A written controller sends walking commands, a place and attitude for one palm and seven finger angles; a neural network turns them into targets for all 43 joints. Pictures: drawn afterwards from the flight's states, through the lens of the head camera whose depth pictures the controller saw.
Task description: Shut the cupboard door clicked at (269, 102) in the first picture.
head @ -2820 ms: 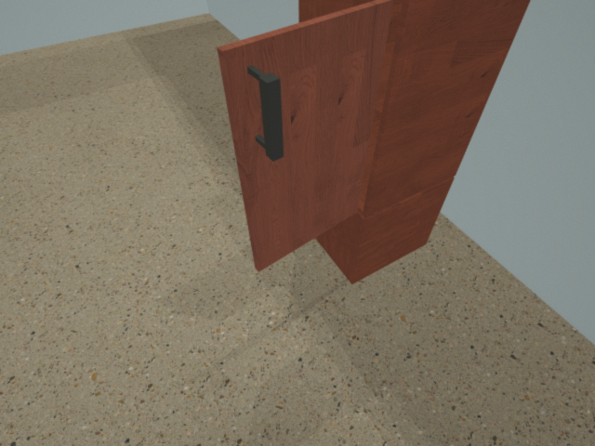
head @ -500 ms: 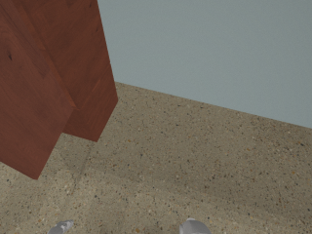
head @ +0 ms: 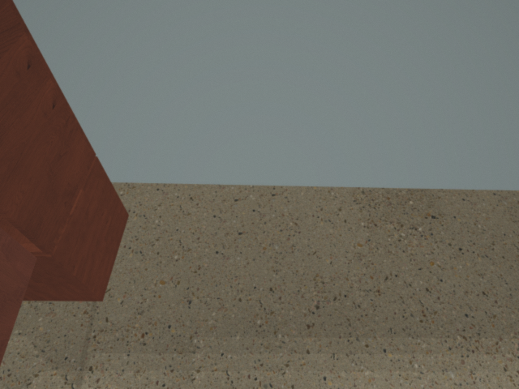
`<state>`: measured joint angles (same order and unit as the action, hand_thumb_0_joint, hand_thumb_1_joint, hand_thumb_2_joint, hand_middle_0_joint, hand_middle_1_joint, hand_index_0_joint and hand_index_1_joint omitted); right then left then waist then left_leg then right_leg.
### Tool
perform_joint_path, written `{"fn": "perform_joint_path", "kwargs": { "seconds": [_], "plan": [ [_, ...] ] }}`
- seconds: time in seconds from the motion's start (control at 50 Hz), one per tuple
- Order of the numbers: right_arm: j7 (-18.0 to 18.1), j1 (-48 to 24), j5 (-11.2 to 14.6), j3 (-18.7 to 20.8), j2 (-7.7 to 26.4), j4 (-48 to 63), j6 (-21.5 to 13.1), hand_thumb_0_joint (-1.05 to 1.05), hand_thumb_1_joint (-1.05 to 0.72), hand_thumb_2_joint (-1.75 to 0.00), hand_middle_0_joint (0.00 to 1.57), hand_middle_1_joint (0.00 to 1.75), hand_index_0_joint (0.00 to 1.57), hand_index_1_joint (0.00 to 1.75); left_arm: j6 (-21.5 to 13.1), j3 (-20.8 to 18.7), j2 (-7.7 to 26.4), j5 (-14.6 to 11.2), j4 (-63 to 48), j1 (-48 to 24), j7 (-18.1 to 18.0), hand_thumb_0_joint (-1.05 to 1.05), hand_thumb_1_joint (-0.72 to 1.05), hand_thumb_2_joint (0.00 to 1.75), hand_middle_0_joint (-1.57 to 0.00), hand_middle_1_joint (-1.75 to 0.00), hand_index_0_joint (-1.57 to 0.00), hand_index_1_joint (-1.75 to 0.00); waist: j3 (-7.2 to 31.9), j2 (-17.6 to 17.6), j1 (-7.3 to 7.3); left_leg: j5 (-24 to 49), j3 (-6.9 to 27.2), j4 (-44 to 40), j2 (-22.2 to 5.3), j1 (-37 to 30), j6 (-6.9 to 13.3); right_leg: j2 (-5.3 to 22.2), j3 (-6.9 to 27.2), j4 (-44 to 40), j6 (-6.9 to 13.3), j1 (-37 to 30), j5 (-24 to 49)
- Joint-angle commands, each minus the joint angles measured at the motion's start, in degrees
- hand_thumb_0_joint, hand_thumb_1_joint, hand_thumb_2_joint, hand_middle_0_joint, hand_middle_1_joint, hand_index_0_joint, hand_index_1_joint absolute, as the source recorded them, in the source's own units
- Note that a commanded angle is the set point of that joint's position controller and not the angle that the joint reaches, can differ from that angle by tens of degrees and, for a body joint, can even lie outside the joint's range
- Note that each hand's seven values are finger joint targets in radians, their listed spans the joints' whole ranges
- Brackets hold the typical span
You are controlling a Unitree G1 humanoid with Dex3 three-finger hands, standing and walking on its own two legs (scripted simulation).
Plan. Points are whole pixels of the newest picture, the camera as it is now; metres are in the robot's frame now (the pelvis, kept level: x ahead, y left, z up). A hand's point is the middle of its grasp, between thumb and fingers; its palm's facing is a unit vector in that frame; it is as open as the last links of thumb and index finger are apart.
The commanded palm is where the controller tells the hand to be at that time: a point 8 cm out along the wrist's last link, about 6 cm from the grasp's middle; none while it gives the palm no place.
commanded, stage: walk to a spot facing it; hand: left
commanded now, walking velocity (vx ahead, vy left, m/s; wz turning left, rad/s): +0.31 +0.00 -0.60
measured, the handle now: out of the picture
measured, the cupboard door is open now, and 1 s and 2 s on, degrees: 97 97 97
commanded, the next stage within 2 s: turn to face it in 0.84 s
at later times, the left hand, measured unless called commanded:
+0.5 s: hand (247, 254) +0.41 +0.05 -0.17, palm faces -0.33 -0.92 -0.21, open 7.4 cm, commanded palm none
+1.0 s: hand (265, 239) +0.45 +0.01 -0.18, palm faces -0.32 -0.93 -0.17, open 7.4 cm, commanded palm none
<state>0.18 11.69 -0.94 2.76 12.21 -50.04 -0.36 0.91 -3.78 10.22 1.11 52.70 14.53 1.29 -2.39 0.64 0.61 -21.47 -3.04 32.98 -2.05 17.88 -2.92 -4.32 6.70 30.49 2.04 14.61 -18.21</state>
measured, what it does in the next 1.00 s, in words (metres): walks ahead, turning right: right foot, then left foot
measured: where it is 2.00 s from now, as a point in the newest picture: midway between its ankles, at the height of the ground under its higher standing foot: (338, 282)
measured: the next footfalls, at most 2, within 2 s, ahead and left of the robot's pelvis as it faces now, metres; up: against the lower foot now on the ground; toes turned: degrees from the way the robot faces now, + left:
right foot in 0.44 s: +0.28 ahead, -0.16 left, +0.00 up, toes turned -24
left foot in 0.96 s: +0.60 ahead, -0.14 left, +0.00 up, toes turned -18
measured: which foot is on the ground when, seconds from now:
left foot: down 0.00-0.42, up 0.44-0.94, down 0.96-1.00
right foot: down 0.00-0.00, up 0.02-0.42, down 0.44-0.98, up 1.00-1.00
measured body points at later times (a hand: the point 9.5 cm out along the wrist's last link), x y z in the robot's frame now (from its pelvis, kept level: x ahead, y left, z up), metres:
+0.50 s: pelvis +0.20 -0.08 -0.02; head +0.26 -0.10 +0.42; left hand +0.42 +0.10 -0.15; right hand +0.03 -0.26 -0.16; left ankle +0.06 +0.11 -0.64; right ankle +0.24 -0.14 -0.73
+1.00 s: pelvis +0.47 -0.17 -0.02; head +0.50 -0.18 +0.43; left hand +0.47 +0.06 -0.17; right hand +0.50 -0.42 -0.15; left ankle +0.56 -0.13 -0.74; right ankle +0.26 -0.15 -0.69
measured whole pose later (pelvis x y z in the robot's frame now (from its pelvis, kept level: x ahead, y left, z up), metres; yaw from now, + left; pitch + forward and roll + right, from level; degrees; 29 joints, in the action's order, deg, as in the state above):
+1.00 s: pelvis +0.47 -0.17 -0.02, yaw -26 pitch +1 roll +0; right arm 0.1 4.0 -1.7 1.3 8.8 -53.8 -3.4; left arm -3.2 -1.8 7.4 -0.3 64.5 26.1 -1.2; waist -3.3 0.8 1.6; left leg -11.8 -8.5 36.6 -0.3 24.3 4.8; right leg -4.9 -0.3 46.4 3.5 4.0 -25.7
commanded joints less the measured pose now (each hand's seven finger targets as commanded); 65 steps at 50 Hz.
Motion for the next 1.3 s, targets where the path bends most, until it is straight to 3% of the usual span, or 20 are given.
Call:
{"fn": "perform_joint_path", "kwargs": {
  "seconds": [0.0,0.04,0.12,0.3,0.36,0.38,0.4,0.42,0.44,0.5,0.56,0.8,0.88,0.92,0.94,0.96,0.98,1.02,1.1,1.28],
  "plan": [
    [2.08,18.71,-1.49,3.43,15.29,-1.11,-2.27,0.00,-0.90,-0.90,0.20,0.30,0.20,0.30,-2.28,-1.74,6.30,0.08,-8.98,-10.77,0.60,0.00,0.90,0.90,-0.20,-0.30,-0.20,-0.30,2.90,-15.75,-9.27,-15.71,33.21,-23.67,-29.18,-24.48,11.56,2.67,-3.76,29.68,-0.71,32.33,-15.80],
    [1.59,12.45,-1.59,1.93,9.93,0.78,-2.67,0.00,-0.90,-0.90,0.20,0.30,0.20,0.30,-2.54,-2.71,6.42,1.23,-7.29,-9.79,1.66,0.00,0.90,0.90,-0.20,-0.30,-0.20,-0.30,-1.68,-5.71,-5.07,-7.41,23.27,-23.66,-23.21,-14.85,10.22,6.68,-3.85,37.97,-1.35,30.01,-5.56],
    [2.19,13.98,-0.96,-0.07,5.27,-1.82,-4.07,0.00,-0.90,-0.90,0.20,0.30,0.20,0.30,-1.47,-1.31,2.42,0.90,-5.05,-7.61,2.48,0.00,0.90,0.90,-0.20,-0.30,-0.20,-0.30,-1.34,-8.41,-2.90,31.16,1.50,-17.39,-15.78,-19.10,4.79,7.86,-8.06,41.10,-2.56,31.34,3.50],
    [2.14,18.62,-1.28,0.16,6.39,-6.03,-3.48,0.00,-0.90,-0.90,0.20,0.30,0.20,0.30,-1.30,-0.07,1.68,0.37,-6.20,-15.27,2.65,0.00,0.90,0.90,-0.20,-0.30,-0.20,-0.30,-2.77,-10.04,-3.60,49.76,-10.85,-14.84,-16.17,-21.44,6.57,4.77,-16.47,12.59,0.37,20.00,6.40],
    [1.98,15.79,-0.90,0.89,9.28,-5.77,-3.15,0.00,-0.90,-0.90,0.20,0.30,0.20,0.30,-1.92,-1.14,4.82,0.39,-3.33,-4.55,1.73,0.00,0.90,0.90,-0.20,-0.30,-0.20,-0.30,3.34,-9.64,2.17,67.29,-11.91,-0.51,-17.62,-20.56,5.54,1.34,-17.56,8.53,3.93,3.72,2.87],
    [1.80,12.67,-0.42,0.82,10.05,-4.91,-3.16,0.00,-0.90,-0.90,0.20,0.30,0.20,0.30,-2.34,-1.96,6.36,0.63,-0.55,4.18,1.40,0.00,0.90,0.90,-0.20,-0.30,-0.20,-0.30,6.47,-8.21,6.98,64.83,-13.55,9.62,-15.63,-14.48,3.91,0.20,-18.23,5.29,5.09,-8.99,6.14],
    [0.97,12.07,0.66,0.51,8.39,-3.89,-3.24,0.00,-0.90,-0.90,0.20,0.30,0.20,0.30,-2.89,-3.48,12.13,0.90,1.61,12.19,0.77,0.00,0.90,0.90,-0.20,-0.30,-0.20,-0.30,12.15,0.22,10.94,44.10,-13.98,26.32,-11.39,-0.13,1.72,9.59,-7.04,1.23,8.88,-26.98,6.97],
    [1.02,12.68,1.66,-0.07,3.75,-1.67,-3.32,0.00,-0.90,-0.90,0.20,0.30,0.20,0.30,-3.17,-4.81,18.29,0.26,2.22,16.13,-0.30,0.00,0.90,0.90,-0.20,-0.30,-0.20,-0.30,18.64,14.35,10.20,-11.84,-9.14,49.13,0.07,17.68,-1.42,27.77,27.40,-6.84,16.52,-36.74,13.53],
    [1.01,7.55,1.30,0.27,5.21,-0.43,-2.86,0.00,-0.90,-0.90,0.20,0.30,0.20,0.30,-2.78,-4.76,19.17,-0.99,1.41,12.63,-1.15,0.00,0.90,0.90,-0.20,-0.30,-0.20,-0.30,13.33,9.61,8.87,-11.11,1.35,54.64,-2.24,22.76,0.63,28.97,28.65,-12.45,16.67,-30.52,10.09],
    [0.70,6.34,0.01,0.54,3.05,-2.46,-1.66,0.00,-0.90,-0.90,0.20,0.30,0.20,0.30,-3.39,-1.64,10.19,-0.83,-1.26,-0.73,-1.53,0.00,0.90,0.90,-0.20,-0.30,-0.20,-0.30,-0.19,0.48,0.42,2.99,3.74,44.36,-8.24,15.37,0.54,21.51,9.95,-17.38,9.34,-2.41,7.43],
    [0.25,11.33,-0.57,0.32,0.98,-4.86,-0.40,0.00,-0.90,-0.90,0.20,0.30,0.20,0.30,-5.14,-0.84,8.01,-0.14,0.03,-0.97,-1.50,0.00,0.90,0.90,-0.20,-0.30,-0.20,-0.30,1.46,3.49,-3.16,5.68,2.48,34.67,-7.02,11.26,0.13,16.46,1.44,-17.06,7.55,-0.43,20.87],
    [-1.15,-10.21,0.08,-0.11,0.56,0.15,-1.55,0.00,-0.90,-0.90,0.20,0.30,0.20,0.30,-6.40,0.30,5.39,-0.41,6.77,12.47,-2.60,0.00,0.90,0.90,-0.20,-0.30,-0.20,-0.30,-1.71,6.29,1.74,10.74,-2.35,12.87,-2.06,21.30,1.23,14.88,0.90,-13.10,4.70,-20.61,53.06],
    [-0.46,-4.08,-0.22,0.22,1.44,-2.34,-2.40,0.00,-0.90,-0.90,0.20,0.30,0.20,0.30,-6.58,-0.01,7.63,-0.24,7.46,11.24,-3.10,0.00,0.90,0.90,-0.20,-0.30,-0.20,-0.30,0.95,5.67,-2.57,9.07,-6.25,3.09,4.08,5.49,4.15,14.54,-0.72,-3.58,4.49,-19.00,69.81],
    [0.58,10.11,-0.95,1.24,5.36,-6.75,-2.74,0.00,-0.90,-0.90,0.20,0.30,0.20,0.30,-6.58,0.00,7.57,-0.93,6.93,10.03,-3.08,0.00,0.90,0.90,-0.20,-0.30,-0.20,-0.30,8.44,4.27,-8.69,23.98,-1.61,-1.50,-0.30,-19.14,7.83,11.31,-2.61,14.39,1.11,-5.21,58.80],
    [1.10,17.21,-1.98,2.26,10.52,-8.11,-3.02,0.00,-0.90,-0.90,0.20,0.30,0.20,0.30,-6.71,0.58,4.74,-1.96,6.26,11.78,-2.86,0.00,0.90,0.90,-0.20,-0.30,-0.20,-0.30,16.74,-7.24,-10.16,41.01,19.37,0.09,-16.75,-33.32,16.41,4.47,-7.40,34.81,-1.32,9.25,25.81],
    [1.38,19.04,-0.69,1.92,11.55,-8.06,-2.35,0.00,-0.90,-0.90,0.20,0.30,0.20,0.30,-6.99,1.52,3.27,-2.16,4.95,12.13,-2.89,0.00,0.90,0.90,-0.20,-0.30,-0.20,-0.30,19.83,-11.80,-8.21,56.69,30.90,-6.36,-25.93,-33.88,22.42,0.65,-5.68,50.20,-0.43,13.30,-12.79],
    [1.31,13.81,-0.27,1.40,10.01,-7.62,-2.04,0.00,-0.90,-0.90,0.20,0.30,0.20,0.30,-6.15,0.82,4.38,-1.28,4.50,8.95,-3.57,0.00,0.90,0.90,-0.20,-0.30,-0.20,-0.30,11.07,-5.71,-6.39,51.05,26.22,-9.55,-25.25,-22.97,22.76,4.01,-2.67,52.39,-0.35,15.32,-13.54],
    [2.08,8.25,-0.15,-0.12,4.41,-6.94,-3.21,0.00,-0.90,-0.90,0.20,0.30,0.20,0.30,-4.75,0.77,1.96,-0.14,4.62,6.16,-2.69,0.00,0.90,0.90,-0.20,-0.30,-0.20,-0.30,0.43,-6.69,-2.56,43.61,19.39,-14.63,-18.94,-8.28,17.81,7.32,-3.58,48.22,-2.51,16.87,-6.25],
    [2.03,5.53,0.02,-0.70,3.55,-7.40,-3.41,0.00,-0.90,-0.90,0.20,0.30,0.20,0.30,-1.85,1.24,-1.05,0.19,5.59,8.97,-2.06,0.00,0.90,0.90,-0.20,-0.30,-0.20,-0.30,1.63,-5.89,1.56,46.26,7.34,-14.89,-10.87,0.13,12.52,8.27,-7.20,31.58,-4.55,8.17,-1.63],
    [1.35,8.55,-0.63,1.49,7.34,-7.59,0.07,0.00,-0.90,-0.90,0.20,0.30,0.20,0.30,-1.03,-0.02,2.75,-0.25,-0.31,-4.13,-2.27,0.00,0.90,0.90,-0.20,-0.30,-0.20,-0.30,2.55,-9.59,-1.35,35.77,15.61,-11.26,-10.43,-2.06,12.10,5.40,-10.16,12.70,-5.65,6.59,0.21]
  ]
}}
